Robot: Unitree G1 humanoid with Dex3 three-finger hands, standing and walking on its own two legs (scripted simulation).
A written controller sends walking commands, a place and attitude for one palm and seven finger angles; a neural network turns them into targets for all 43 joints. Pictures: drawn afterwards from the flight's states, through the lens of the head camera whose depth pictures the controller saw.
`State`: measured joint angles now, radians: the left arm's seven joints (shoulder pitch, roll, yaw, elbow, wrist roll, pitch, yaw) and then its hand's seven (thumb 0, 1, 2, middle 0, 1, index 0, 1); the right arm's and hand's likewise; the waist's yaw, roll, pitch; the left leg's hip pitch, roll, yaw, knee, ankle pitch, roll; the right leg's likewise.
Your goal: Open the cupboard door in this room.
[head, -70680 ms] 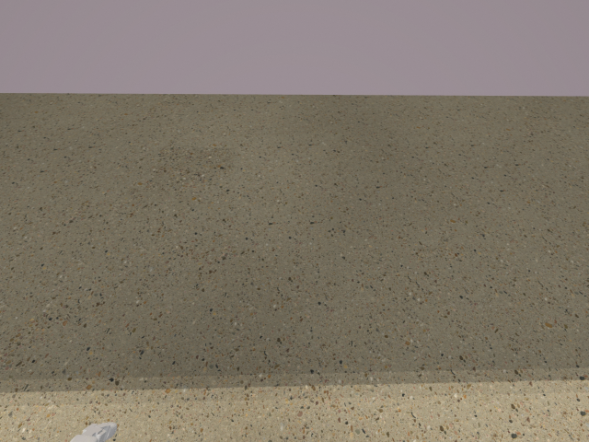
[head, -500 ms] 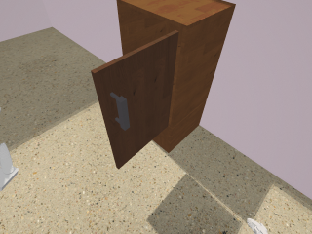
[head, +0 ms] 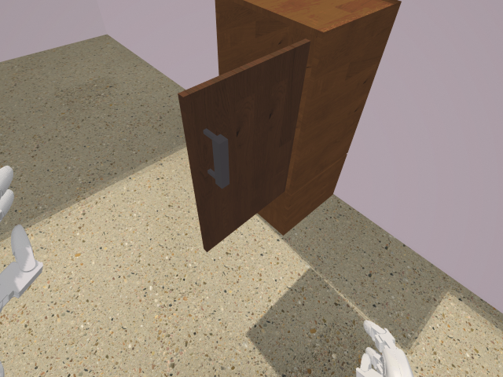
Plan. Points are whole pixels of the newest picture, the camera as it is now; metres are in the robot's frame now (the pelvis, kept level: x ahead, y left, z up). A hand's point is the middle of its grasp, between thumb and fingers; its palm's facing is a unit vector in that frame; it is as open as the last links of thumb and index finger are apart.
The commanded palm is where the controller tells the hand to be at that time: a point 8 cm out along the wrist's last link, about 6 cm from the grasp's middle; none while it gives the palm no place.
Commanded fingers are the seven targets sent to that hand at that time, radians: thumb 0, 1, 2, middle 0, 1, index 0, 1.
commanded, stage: stop stepping back and stand still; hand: left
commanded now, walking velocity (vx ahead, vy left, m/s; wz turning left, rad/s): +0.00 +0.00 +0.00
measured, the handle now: (215, 158) +0.58 +0.13 -0.02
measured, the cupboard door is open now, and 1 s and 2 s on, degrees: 92 92 92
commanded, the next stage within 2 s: let the arm hang, fingers relaxed in 0.06 s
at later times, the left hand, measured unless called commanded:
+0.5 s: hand out of the picture +0.01 +0.16 -0.19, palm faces +0.02 -0.99 -0.15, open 7.1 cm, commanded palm none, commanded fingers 0.00 0.90 0.90 -0.20 -0.30 -0.20 -0.30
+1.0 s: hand out of the picture -0.01 +0.13 -0.18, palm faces +0.08 -0.98 -0.17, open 7.4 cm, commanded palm none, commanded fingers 0.00 0.90 0.90 -0.20 -0.30 -0.20 -0.30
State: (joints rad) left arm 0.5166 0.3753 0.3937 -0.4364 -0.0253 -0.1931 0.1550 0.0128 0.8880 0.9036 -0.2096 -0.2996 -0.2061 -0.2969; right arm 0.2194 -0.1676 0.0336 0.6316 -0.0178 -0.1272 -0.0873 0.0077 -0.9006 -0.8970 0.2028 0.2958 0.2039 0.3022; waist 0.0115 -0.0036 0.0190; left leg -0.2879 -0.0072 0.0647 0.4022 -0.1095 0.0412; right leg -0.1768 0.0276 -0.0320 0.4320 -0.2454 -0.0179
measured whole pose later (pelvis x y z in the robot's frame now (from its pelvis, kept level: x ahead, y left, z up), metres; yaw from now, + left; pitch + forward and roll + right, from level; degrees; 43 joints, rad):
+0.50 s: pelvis +0.00 -0.01 +0.00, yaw +2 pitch -1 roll -1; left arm 0.29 0.18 0.00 0.99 0.01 0.05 0.01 0.01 0.98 0.90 -0.20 -0.30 -0.20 -0.29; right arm 0.22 -0.23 0.01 1.02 -0.03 0.03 -0.02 0.00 -0.91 -0.90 0.20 0.29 0.20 0.30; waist -0.02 -0.04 0.06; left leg -0.33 -0.01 0.02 0.47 -0.13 0.03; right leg -0.20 0.03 -0.07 0.49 -0.28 -0.05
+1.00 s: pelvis +0.02 -0.02 +0.00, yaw +2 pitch -2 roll +0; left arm 0.33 0.10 0.00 1.14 0.00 -0.01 0.04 0.00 0.91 0.90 -0.20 -0.30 -0.19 -0.29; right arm 0.30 -0.09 0.00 1.16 -0.02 0.02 -0.04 0.01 -0.91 -0.90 0.20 0.30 0.20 0.30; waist -0.01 0.02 0.03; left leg -0.26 0.00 0.02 0.43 -0.14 0.01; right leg -0.13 0.04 -0.07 0.44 -0.29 -0.06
